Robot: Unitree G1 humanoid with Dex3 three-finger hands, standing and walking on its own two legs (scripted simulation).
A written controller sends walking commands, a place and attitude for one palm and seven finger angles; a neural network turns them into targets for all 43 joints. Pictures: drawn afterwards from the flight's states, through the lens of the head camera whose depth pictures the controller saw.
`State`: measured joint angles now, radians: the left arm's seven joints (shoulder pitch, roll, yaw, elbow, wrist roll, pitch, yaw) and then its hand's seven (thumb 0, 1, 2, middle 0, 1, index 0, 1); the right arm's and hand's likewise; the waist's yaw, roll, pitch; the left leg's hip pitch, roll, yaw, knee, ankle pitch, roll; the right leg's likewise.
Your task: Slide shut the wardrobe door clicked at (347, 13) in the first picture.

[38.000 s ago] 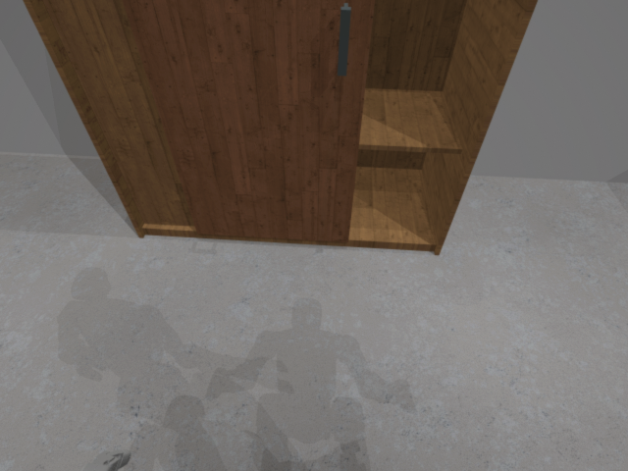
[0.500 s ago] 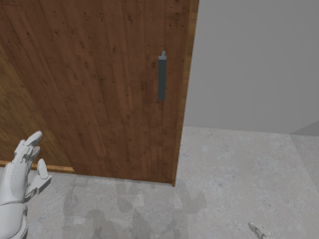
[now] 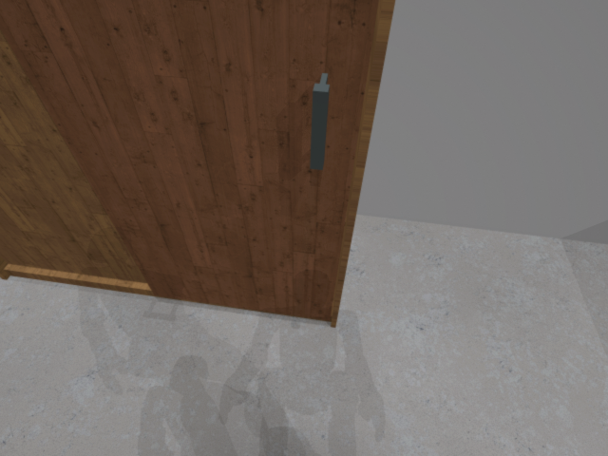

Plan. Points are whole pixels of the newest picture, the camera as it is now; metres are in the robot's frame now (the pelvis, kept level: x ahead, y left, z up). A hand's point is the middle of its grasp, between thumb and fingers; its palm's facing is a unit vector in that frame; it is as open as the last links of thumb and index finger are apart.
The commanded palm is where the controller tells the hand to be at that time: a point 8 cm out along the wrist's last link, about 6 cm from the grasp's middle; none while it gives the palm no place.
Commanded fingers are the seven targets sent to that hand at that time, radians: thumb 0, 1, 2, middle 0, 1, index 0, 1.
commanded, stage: let the arm hang, fingers relaxed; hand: left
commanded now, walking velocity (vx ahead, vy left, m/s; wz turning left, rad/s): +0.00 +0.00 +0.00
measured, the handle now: (320, 122) +0.63 +0.01 +0.10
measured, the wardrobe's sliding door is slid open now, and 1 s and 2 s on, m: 0.00 0.00 0.00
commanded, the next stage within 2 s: look to check the result in 0.52 s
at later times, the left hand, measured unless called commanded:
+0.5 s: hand out of the picture +0.00 +0.16 -0.18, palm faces +0.02 -0.99 -0.16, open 7.3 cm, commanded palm none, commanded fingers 0.00 0.90 0.90 -0.20 -0.30 -0.20 -0.30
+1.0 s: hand out of the picture +0.06 +0.18 -0.17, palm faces +0.00 -0.97 -0.24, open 7.4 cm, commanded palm none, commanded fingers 0.00 0.90 0.90 -0.20 -0.30 -0.20 -0.30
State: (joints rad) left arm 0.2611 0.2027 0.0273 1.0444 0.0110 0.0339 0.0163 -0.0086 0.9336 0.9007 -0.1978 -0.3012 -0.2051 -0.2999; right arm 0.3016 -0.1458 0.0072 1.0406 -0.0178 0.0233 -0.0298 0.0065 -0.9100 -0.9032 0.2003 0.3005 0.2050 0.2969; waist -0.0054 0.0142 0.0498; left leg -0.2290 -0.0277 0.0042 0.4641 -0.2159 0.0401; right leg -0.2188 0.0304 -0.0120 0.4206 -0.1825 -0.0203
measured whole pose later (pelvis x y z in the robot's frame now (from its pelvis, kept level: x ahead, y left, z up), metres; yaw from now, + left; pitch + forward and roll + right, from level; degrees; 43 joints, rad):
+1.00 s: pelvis +0.02 -0.01 +0.00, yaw -1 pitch -1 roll +0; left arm 0.17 0.20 0.02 1.15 0.01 0.00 0.02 0.01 0.91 0.90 -0.20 -0.30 -0.20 -0.30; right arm 0.22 -0.21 -0.01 1.13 -0.02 0.00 -0.03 0.00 -0.91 -0.90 0.20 0.30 0.20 0.30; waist -0.01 0.02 0.06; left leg -0.16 -0.02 0.01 0.38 -0.20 0.03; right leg -0.17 0.03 0.00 0.38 -0.19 -0.03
